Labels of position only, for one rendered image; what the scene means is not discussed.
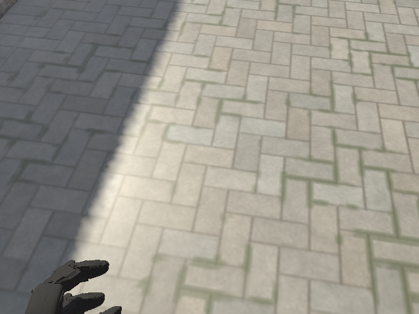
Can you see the left robot hand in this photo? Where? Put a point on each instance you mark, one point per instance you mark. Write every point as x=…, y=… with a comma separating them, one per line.
x=49, y=298

